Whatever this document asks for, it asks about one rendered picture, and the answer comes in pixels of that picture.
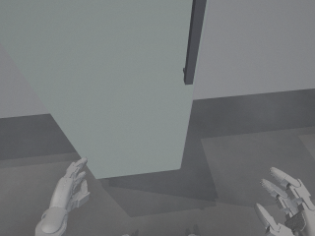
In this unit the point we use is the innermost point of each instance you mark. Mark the left robot forearm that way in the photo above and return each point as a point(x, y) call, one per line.
point(53, 222)

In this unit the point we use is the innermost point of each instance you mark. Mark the right robot hand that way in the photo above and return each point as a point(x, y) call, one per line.
point(302, 221)

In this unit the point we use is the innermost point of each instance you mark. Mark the left robot hand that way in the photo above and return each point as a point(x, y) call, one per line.
point(67, 186)

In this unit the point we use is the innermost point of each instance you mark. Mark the handle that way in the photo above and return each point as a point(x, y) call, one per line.
point(195, 30)

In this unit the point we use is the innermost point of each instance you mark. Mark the fridge door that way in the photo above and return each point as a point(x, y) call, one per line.
point(110, 73)

